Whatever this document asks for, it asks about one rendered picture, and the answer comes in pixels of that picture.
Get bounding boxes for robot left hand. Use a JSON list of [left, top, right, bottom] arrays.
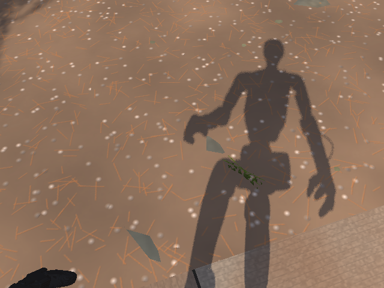
[[9, 268, 77, 288]]

